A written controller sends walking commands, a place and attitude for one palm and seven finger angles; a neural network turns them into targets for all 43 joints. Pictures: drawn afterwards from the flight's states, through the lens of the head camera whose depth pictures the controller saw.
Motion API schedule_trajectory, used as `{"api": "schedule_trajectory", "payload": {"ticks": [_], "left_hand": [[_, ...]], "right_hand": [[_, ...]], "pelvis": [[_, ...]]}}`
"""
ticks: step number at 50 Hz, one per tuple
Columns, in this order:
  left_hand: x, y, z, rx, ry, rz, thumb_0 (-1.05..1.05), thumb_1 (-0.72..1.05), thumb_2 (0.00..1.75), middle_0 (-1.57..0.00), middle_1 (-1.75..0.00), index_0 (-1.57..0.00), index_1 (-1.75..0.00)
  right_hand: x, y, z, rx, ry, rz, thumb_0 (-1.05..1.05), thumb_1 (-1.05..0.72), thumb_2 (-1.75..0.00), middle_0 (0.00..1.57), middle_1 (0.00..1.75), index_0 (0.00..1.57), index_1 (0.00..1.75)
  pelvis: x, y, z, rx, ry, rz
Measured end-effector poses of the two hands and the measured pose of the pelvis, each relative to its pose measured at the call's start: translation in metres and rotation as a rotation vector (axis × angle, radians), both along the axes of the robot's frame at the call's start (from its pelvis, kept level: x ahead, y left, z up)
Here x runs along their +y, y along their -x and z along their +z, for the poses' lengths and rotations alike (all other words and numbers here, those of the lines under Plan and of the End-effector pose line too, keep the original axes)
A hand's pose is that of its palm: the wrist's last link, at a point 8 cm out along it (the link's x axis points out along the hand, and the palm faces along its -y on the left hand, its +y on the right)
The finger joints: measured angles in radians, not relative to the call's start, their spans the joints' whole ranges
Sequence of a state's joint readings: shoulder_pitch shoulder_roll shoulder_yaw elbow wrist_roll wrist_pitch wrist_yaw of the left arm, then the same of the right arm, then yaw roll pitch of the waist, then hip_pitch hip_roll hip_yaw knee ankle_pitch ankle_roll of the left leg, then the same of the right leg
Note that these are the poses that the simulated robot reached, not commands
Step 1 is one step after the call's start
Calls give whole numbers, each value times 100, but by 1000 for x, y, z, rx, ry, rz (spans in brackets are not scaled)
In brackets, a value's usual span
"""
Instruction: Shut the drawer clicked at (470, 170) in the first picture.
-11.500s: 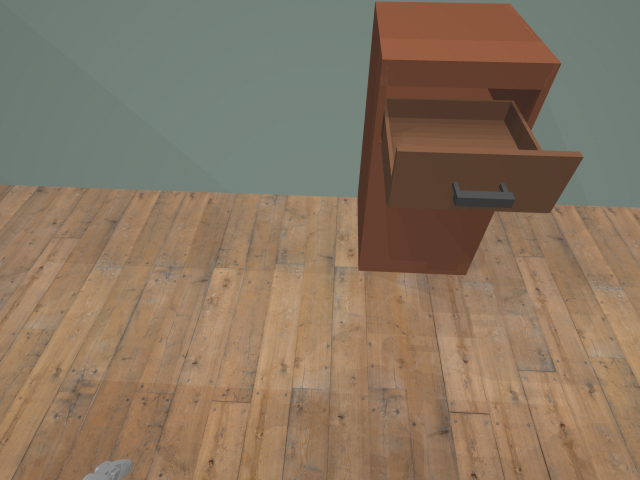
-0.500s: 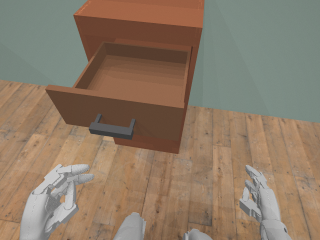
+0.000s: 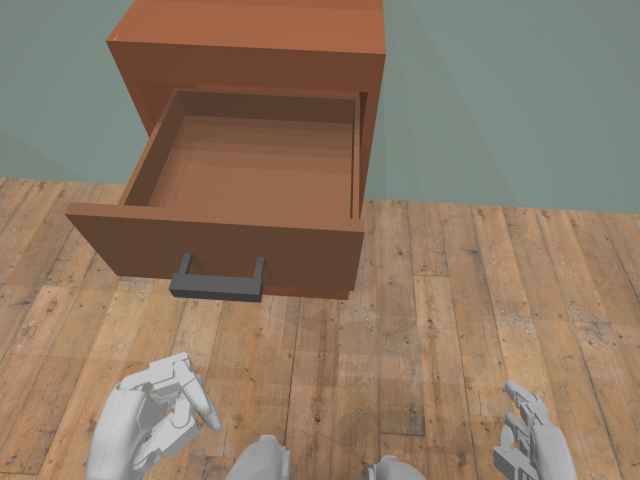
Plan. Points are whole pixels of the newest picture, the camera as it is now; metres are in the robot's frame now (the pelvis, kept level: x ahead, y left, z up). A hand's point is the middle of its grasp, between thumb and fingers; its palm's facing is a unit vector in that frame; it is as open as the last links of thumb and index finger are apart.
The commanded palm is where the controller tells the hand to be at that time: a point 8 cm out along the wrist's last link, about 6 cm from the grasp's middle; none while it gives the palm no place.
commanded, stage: raise the hand and make a fist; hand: left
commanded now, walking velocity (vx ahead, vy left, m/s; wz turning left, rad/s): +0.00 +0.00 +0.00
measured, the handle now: (220, 274) +0.38 +0.16 +0.00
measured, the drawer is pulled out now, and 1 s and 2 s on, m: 0.28 0.28 0.28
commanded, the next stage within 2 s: bring the fist close to the handle in 0.84 s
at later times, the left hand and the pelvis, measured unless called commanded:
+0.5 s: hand (189, 394) +0.20 +0.13 +0.10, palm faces -0.02 -1.00 -0.01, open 3.3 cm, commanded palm +0.17 +0.18 +0.10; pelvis +0.00 +0.02 +0.00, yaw +0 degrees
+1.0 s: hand (213, 408) +0.19 +0.11 +0.08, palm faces -0.04 -1.00 -0.05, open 3.3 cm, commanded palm +0.17 +0.18 +0.09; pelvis +0.02 -0.02 +0.01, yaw +0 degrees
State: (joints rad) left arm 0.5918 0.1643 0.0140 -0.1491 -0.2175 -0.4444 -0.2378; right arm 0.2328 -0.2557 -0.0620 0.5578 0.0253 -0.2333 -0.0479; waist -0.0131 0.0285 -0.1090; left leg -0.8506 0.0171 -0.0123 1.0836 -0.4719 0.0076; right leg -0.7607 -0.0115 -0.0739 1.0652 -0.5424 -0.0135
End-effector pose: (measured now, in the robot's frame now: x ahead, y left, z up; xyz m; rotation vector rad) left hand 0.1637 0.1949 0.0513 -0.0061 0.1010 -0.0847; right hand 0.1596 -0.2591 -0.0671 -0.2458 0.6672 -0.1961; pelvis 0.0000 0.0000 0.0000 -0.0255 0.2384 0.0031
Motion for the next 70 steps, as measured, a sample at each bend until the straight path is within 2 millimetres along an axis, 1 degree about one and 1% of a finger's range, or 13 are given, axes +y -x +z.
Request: {"api": "schedule_trajectory", "payload": {"ticks": [2,8,13,17,23,26,33,38,43,49,56,65,70], "left_hand": [[-2,-4,4,-23,-3,-17,1,90,90,-113,-131,-113,-130],[4,-16,33,-134,3,67,2,90,89,-125,-144,-125,-143],[-8,-14,33,-72,21,36,1,90,90,-133,-153,-133,-152],[-15,-7,27,-7,11,0,1,90,90,-136,-157,-137,-156],[-5,-8,44,-83,-18,62,2,90,89,-139,-159,-139,-159],[-9,-15,51,-125,-13,64,2,90,90,-139,-160,-140,-159],[-30,-19,34,-11,-15,-4,1,90,90,-140,-160,-140,-160],[-23,-14,40,-24,-47,54,2,90,89,-140,-160,-140,-160],[-19,-10,51,-94,-55,105,1,90,89,-140,-160,-140,-160],[-26,-7,37,-31,-58,46,1,90,90,-140,-160,-140,-160],[-16,-17,27,-48,-58,77,1,90,89,-140,-160,-140,-160],[-22,-34,5,-30,-32,16,1,90,90,-140,-160,-140,-160],[-15,-40,-5,-27,-40,31,1,90,89,-140,-160,-140,-160]], "right_hand": [[11,-14,6,-45,-5,20,2,-90,-90,20,30,20,30],[52,-45,24,-137,-76,95,1,-90,-90,20,30,20,30],[78,-51,33,-149,-121,151,1,-90,-90,20,30,20,30],[83,-46,34,-128,-122,163,1,-90,-89,21,30,20,30],[74,-31,25,-73,-106,152,1,-90,-89,21,30,20,30],[65,-22,19,-42,-100,139,1,-90,-89,21,30,20,30],[43,-6,14,4,-94,66,1,-90,-90,21,30,20,30],[30,-7,16,-6,-90,43,1,-90,-90,20,30,20,30],[23,-18,15,-23,-94,63,1,-90,-90,20,30,20,30],[17,-31,16,-42,-94,73,1,-90,-90,20,30,20,30],[11,-38,14,-50,-77,80,1,-90,-90,20,30,20,30],[8,-26,0,3,-68,53,1,-90,-90,20,30,20,30],[9,-17,-8,32,-60,40,1,-90,-90,20,30,20,30]], "pelvis": [[4,0,-1,-1,3,-1],[13,-3,2,-22,12,2],[19,-5,6,-39,14,5],[20,-5,7,-48,14,4],[19,-5,5,-50,18,5],[18,-5,5,-48,18,7],[10,-10,7,-42,3,-7],[2,-14,9,-45,-5,-12],[-6,-15,7,-42,-6,-5],[-14,-16,7,-38,-13,2],[-20,-15,5,-21,-11,9],[-17,-14,-2,8,-11,3],[-13,-11,-7,24,-7,-3]]}}
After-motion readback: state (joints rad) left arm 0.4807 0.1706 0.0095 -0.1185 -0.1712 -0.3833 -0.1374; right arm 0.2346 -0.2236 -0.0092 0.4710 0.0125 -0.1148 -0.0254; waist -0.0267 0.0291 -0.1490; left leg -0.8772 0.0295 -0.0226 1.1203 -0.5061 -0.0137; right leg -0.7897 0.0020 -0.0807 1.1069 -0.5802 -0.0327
